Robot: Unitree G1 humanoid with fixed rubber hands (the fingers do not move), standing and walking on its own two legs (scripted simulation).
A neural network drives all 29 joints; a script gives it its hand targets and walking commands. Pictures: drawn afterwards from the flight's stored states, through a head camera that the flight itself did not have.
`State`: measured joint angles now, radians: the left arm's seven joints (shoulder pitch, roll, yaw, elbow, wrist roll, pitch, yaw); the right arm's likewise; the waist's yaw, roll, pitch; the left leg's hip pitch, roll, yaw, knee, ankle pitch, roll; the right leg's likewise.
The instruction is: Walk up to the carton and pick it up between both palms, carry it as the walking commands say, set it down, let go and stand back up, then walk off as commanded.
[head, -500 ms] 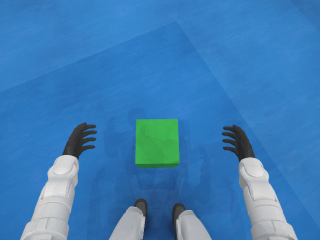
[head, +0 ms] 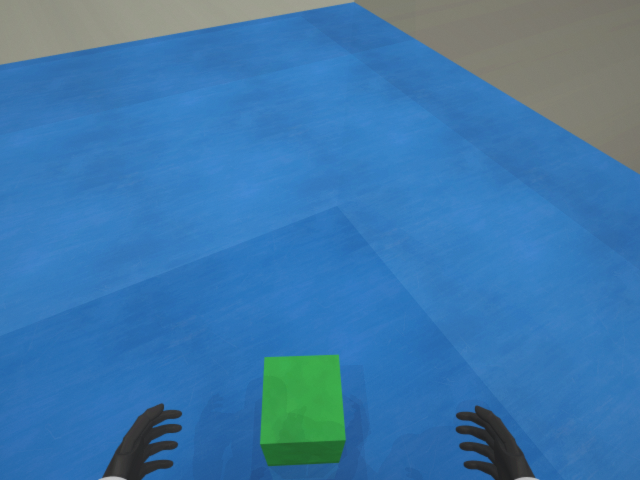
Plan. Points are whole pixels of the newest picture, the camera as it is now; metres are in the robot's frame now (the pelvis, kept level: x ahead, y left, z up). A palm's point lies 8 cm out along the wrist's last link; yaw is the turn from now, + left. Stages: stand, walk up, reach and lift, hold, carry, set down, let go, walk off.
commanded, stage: let go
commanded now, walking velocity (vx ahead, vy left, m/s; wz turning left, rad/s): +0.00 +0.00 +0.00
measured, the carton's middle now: (302, 411) +0.41 +0.03 -0.65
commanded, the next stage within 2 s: stand in 0.32 s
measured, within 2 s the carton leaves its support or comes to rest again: neither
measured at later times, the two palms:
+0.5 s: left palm out of the picture +0.14 +0.29 -0.08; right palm out of the picture +0.15 -0.26 -0.08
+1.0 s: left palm out of the picture +0.14 +0.31 -0.10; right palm out of the picture +0.13 -0.28 -0.09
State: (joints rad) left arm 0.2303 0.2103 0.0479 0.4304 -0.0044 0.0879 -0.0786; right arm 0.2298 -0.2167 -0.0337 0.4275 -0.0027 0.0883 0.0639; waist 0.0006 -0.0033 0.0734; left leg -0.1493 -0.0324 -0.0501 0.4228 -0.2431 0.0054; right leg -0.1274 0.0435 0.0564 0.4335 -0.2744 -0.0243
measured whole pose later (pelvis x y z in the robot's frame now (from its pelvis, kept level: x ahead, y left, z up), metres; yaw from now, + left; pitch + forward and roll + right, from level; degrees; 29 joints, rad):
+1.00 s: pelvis +0.02 +0.02 +0.00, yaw -1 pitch -1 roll +0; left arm 0.18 0.35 0.02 0.82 0.03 0.01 0.03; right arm 0.15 -0.34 -0.02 0.87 -0.03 0.00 -0.03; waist 0.00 -0.02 0.01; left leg -0.14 -0.04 -0.02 0.43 -0.27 0.03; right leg -0.11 0.02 0.07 0.42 -0.29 0.00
